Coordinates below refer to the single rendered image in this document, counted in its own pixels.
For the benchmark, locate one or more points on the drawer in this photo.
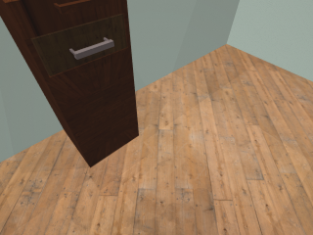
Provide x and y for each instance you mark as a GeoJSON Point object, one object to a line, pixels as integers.
{"type": "Point", "coordinates": [53, 48]}

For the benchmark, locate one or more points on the cabinet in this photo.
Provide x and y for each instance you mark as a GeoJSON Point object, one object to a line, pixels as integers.
{"type": "Point", "coordinates": [95, 102]}

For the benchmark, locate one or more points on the handle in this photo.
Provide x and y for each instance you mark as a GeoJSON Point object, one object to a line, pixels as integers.
{"type": "Point", "coordinates": [82, 53]}
{"type": "Point", "coordinates": [80, 5]}

